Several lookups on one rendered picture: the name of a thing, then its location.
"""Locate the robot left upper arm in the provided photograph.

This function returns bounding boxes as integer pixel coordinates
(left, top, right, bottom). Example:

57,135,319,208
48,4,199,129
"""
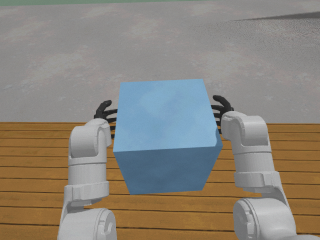
58,208,117,240

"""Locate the carton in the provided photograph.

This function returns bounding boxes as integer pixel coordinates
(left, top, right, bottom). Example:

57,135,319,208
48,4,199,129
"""
113,79,223,195

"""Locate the left robot hand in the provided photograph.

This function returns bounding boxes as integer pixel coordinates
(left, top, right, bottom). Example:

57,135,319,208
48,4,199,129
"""
94,100,118,139

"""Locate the robot left forearm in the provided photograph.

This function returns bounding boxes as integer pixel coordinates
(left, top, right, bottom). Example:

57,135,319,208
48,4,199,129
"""
57,118,112,240

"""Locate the right robot hand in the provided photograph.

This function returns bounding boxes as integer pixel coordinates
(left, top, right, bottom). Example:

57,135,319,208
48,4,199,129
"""
211,95,234,134

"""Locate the robot right forearm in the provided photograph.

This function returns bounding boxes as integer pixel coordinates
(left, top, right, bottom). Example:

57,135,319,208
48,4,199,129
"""
221,111,296,231

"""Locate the robot right upper arm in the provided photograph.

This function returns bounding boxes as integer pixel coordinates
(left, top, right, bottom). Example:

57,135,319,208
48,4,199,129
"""
233,196,320,240

